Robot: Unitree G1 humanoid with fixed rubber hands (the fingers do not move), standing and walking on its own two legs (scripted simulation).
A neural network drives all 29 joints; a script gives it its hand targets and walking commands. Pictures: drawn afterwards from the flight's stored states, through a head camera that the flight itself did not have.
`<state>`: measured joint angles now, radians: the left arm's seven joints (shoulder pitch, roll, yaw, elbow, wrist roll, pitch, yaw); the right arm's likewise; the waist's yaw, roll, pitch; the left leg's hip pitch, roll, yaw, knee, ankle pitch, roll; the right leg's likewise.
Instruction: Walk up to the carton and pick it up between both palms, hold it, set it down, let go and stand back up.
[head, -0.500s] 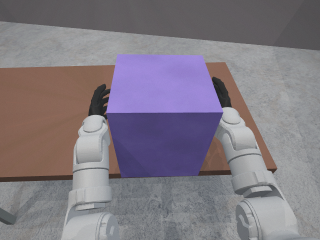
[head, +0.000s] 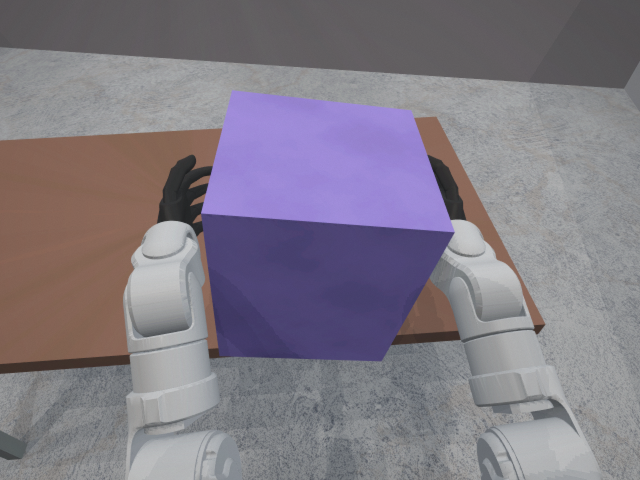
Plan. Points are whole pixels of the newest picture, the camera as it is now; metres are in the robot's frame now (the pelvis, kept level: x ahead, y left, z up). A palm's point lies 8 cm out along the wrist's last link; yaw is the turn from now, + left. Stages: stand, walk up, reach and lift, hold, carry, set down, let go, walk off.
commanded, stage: reach and lift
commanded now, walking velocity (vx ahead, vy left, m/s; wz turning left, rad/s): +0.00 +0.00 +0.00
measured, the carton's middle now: (312, 236) +0.37 +0.00 +0.13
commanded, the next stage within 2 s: hold in 0.54 s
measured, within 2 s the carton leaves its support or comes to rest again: neither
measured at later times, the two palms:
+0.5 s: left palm (181, 224) +0.35 +0.15 +0.18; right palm (448, 220) +0.36 -0.16 +0.16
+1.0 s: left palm (187, 229) +0.35 +0.14 +0.17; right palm (451, 230) +0.35 -0.16 +0.14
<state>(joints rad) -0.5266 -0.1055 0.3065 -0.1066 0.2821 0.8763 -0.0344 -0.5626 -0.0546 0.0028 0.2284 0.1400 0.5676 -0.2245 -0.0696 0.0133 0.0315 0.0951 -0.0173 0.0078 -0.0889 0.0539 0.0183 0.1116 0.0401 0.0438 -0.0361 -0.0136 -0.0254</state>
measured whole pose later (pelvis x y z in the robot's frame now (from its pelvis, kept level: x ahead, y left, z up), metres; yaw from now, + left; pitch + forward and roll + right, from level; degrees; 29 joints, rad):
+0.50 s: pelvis +0.00 +0.00 +0.00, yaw +0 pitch -3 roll +0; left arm -0.50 -0.13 0.30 -0.17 0.29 0.85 -0.04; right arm -0.53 -0.06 0.01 0.16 0.14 0.55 -0.22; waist -0.07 0.02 0.04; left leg 0.09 -0.02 0.01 -0.09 0.05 0.02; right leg 0.12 0.04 0.04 -0.06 0.00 -0.03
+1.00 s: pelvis +0.00 +0.00 +0.00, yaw +0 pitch -5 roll +0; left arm -0.51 -0.12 0.32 -0.13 0.31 0.90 -0.08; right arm -0.53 -0.03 0.00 0.17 0.12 0.59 -0.23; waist -0.08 0.02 0.07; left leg 0.13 -0.02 0.00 -0.09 0.05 0.02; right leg 0.15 0.04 0.04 -0.06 -0.01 -0.03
